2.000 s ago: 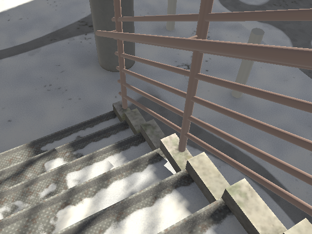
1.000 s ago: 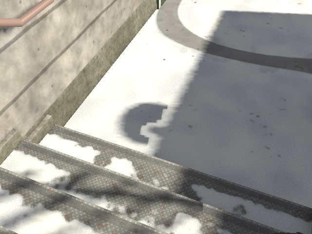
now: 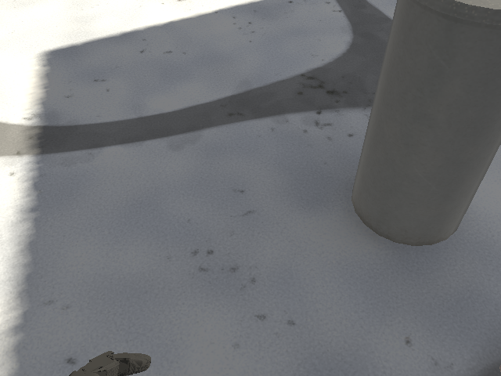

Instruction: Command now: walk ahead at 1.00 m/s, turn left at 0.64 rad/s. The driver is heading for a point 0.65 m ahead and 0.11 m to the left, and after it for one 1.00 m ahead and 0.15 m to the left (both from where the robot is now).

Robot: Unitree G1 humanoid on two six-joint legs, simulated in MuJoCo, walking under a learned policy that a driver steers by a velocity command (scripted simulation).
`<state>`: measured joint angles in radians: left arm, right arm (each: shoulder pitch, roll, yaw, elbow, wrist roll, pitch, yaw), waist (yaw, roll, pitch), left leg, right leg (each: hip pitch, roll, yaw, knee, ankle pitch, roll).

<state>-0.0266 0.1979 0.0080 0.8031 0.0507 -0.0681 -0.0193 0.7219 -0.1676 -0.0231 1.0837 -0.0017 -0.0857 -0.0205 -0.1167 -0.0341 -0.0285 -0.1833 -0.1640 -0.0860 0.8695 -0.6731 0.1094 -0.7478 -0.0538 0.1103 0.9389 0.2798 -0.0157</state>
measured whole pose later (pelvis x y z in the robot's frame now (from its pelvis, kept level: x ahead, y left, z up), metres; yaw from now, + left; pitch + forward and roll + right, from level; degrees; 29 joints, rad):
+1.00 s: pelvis +0.77 +0.08 -0.30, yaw +17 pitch +3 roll +1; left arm 0.19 0.25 0.07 0.75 0.00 -0.04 -0.01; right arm -0.02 -0.26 -0.04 0.76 0.00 -0.03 -0.03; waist 0.05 -0.01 0.06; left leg -0.51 -0.08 -0.08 1.38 -0.50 -0.02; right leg -0.51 0.10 0.07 0.56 -0.09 -0.07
